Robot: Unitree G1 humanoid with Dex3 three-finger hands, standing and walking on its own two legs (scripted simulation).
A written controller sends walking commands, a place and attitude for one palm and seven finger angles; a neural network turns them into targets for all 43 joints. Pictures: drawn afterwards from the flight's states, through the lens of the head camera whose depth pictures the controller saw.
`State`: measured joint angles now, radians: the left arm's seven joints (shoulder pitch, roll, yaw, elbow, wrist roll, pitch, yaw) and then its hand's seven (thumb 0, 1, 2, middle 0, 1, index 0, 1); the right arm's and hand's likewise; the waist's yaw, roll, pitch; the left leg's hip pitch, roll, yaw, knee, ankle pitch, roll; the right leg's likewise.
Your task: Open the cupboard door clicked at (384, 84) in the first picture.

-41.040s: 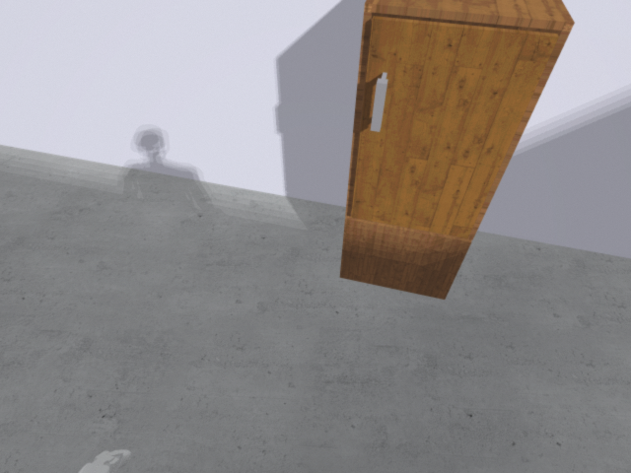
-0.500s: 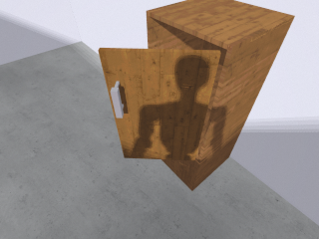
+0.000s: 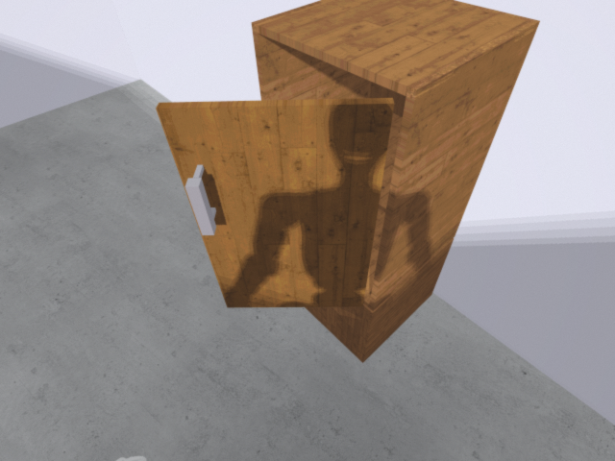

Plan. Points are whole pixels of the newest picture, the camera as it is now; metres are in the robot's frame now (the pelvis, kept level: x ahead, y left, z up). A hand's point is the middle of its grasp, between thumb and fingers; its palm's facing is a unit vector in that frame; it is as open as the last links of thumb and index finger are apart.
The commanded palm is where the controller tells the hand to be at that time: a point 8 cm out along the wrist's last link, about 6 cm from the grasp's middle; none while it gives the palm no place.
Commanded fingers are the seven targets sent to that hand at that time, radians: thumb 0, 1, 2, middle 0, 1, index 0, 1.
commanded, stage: look again from close up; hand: left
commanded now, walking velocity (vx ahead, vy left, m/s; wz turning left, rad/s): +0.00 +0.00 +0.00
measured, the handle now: (204, 200) +0.54 +0.22 +0.02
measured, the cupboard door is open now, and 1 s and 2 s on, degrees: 47 47 47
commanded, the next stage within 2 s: raise the hand with hooked fingers in 0.30 s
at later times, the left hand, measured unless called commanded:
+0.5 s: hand out of the picture +0.15 +0.21 -0.09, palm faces +0.26 -0.93 -0.25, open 7.4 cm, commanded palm +0.10 +0.26 -0.07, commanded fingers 0.00 0.76 0.84 -0.21 -0.39 -0.21 -0.39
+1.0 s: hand (141, 408) +0.20 +0.24 -0.04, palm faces +0.04 -1.00 -0.01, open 9.6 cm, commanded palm +0.16 +0.29 -0.03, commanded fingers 0.00 0.18 0.59 -0.25 -0.76 -0.25 -0.76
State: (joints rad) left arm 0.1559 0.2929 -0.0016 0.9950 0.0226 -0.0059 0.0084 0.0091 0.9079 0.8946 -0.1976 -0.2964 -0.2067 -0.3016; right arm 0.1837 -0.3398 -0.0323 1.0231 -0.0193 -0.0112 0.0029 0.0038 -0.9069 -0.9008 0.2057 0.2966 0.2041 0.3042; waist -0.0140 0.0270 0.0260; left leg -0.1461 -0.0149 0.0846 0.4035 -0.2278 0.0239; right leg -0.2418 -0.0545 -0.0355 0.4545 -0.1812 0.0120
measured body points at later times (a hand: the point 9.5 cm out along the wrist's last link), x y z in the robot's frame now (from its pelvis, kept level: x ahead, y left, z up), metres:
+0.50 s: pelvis +0.01 -0.03 +0.00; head +0.02 -0.05 +0.45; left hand +0.13 +0.26 -0.07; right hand +0.10 -0.31 -0.13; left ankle +0.00 +0.10 -0.74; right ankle +0.04 -0.13 -0.74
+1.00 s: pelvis +0.00 +0.00 -0.09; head +0.07 +0.02 +0.35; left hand +0.19 +0.29 -0.03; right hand +0.22 -0.21 -0.16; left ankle +0.00 +0.10 -0.74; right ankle +0.04 -0.13 -0.74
